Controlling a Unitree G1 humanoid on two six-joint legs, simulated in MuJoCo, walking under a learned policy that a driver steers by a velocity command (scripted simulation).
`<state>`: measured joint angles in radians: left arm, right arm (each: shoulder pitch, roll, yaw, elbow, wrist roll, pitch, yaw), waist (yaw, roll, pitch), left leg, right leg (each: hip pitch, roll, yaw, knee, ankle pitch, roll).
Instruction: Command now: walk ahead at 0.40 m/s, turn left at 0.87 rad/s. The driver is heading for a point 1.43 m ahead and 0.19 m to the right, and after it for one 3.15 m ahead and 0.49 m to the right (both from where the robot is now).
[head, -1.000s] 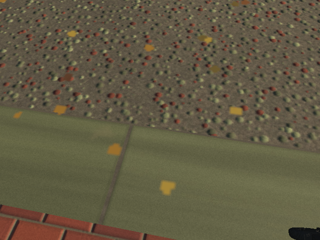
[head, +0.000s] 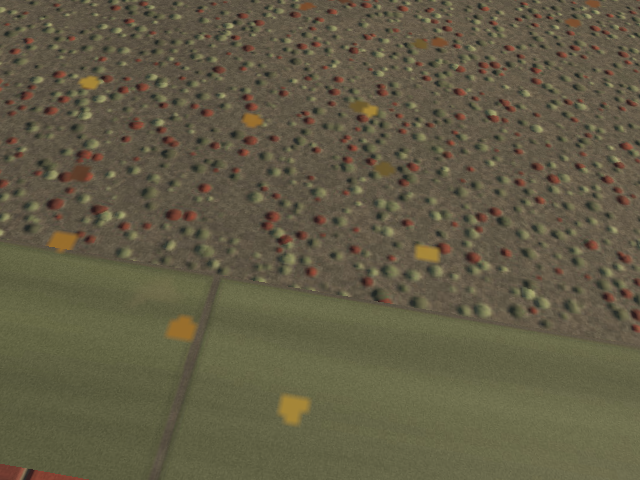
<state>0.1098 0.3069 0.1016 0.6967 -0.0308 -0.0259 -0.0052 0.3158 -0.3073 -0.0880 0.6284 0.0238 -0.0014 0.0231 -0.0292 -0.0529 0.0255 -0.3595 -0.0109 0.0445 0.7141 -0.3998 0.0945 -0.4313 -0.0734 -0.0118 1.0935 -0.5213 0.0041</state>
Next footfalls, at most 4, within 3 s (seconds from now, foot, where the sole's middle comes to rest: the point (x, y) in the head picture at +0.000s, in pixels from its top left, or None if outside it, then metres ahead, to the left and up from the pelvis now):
0.38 right None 0.32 -0.07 -0.76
0.78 left None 0.41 0.14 -0.76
1.14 right None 0.38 -0.14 -0.76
1.60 left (227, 446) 0.54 0.14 -0.76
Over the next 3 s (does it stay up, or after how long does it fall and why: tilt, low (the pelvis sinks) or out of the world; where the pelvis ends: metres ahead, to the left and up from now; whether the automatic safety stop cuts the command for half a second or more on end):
stays up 1.48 -0.13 0.00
